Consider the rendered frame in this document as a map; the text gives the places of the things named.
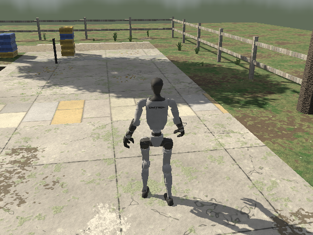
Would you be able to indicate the humanoid robot head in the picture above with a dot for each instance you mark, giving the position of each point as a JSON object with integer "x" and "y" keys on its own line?
{"x": 156, "y": 85}

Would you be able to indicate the right robot forearm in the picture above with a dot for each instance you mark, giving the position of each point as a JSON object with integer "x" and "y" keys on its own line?
{"x": 180, "y": 126}

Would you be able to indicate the robot right hand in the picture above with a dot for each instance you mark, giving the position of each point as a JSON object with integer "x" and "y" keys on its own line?
{"x": 180, "y": 135}

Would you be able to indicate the robot right upper arm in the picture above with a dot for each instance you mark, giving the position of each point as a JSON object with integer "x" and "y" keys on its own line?
{"x": 174, "y": 110}

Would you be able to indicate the robot left hand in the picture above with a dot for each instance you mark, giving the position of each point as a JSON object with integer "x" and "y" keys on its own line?
{"x": 125, "y": 141}

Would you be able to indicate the left robot forearm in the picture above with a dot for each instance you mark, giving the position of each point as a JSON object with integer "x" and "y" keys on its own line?
{"x": 130, "y": 130}

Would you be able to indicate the robot left upper arm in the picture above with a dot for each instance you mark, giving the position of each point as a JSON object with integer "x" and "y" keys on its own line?
{"x": 138, "y": 111}

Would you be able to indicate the robot torso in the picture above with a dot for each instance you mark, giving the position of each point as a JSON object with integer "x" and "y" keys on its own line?
{"x": 156, "y": 116}

